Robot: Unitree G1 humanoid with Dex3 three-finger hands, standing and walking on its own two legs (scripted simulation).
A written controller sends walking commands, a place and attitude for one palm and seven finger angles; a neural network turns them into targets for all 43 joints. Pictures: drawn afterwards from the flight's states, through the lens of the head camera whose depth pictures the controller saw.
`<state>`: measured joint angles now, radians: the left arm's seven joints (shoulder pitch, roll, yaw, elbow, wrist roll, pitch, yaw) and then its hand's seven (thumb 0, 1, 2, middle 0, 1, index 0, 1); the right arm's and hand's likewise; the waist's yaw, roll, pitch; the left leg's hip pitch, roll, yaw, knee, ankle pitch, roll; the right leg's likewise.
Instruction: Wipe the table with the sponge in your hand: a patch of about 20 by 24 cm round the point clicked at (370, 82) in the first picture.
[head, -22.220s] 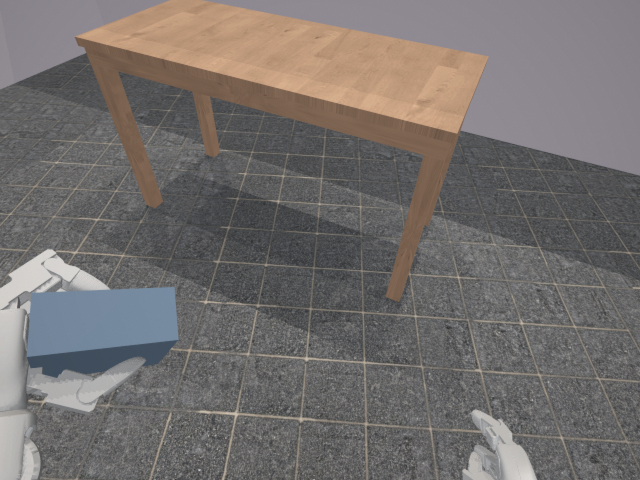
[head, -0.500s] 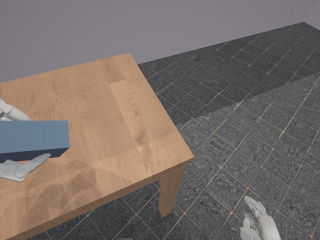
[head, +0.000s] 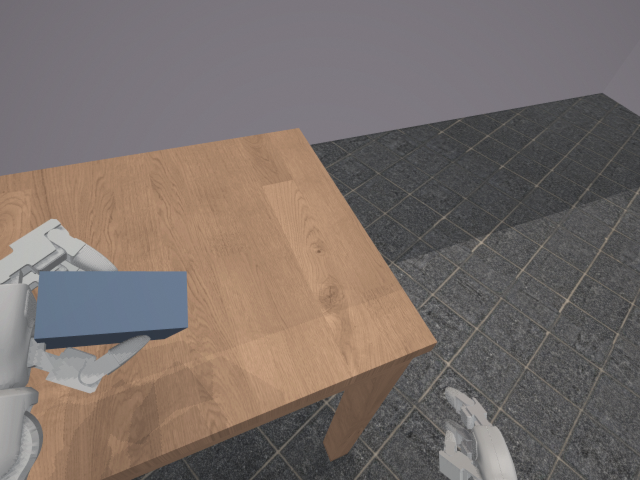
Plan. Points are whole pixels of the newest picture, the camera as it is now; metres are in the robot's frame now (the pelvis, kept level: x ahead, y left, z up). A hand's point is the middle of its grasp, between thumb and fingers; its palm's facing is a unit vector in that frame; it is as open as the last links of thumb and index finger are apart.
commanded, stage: come to a stop and stand still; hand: left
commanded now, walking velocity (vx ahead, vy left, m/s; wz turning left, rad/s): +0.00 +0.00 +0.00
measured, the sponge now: (133, 310) +0.23 +0.21 +0.14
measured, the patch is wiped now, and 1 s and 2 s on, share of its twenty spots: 0.00 0.00 0.00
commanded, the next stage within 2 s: look again from close up in 0.20 s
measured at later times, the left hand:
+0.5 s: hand (80, 317) +0.21 +0.24 +0.15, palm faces +0.37 -0.85 -0.39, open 9.5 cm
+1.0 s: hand (70, 287) +0.23 +0.26 +0.17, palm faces +0.40 -0.79 -0.47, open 9.5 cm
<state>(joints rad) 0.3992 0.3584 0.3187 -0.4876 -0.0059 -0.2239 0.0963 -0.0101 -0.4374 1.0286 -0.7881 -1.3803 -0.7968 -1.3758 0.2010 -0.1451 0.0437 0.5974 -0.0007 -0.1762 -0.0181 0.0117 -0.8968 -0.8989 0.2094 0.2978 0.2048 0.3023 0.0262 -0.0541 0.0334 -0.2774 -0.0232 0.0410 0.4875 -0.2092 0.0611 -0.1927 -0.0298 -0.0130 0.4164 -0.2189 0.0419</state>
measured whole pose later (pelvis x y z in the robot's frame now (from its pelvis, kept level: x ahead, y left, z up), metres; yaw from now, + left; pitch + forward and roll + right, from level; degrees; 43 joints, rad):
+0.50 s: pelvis +0.00 +0.00 +0.00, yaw +1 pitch -1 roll -2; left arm 0.43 0.37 0.33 -0.45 -0.01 -0.19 0.10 -0.01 -0.44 1.03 -0.79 -1.38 -0.80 -1.37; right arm 0.23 -0.18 0.01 0.59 0.02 -0.12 -0.05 0.01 -0.90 -0.90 0.21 0.30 0.20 0.30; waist 0.01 -0.02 0.04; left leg -0.25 -0.02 0.03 0.47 -0.20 0.06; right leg -0.16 -0.02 -0.03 0.38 -0.20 0.04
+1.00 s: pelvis -0.01 -0.02 +0.00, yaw +1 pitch +0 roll -2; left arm 0.27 0.48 0.39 -0.37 0.02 -0.23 0.07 -0.01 -0.44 1.03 -0.79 -1.37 -0.80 -1.37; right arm 0.22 -0.20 0.00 0.61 0.00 -0.14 -0.05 0.01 -0.90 -0.90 0.21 0.30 0.20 0.30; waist 0.05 -0.03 0.05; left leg -0.29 0.00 0.02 0.49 -0.20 0.04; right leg -0.20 -0.01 -0.03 0.40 -0.21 0.02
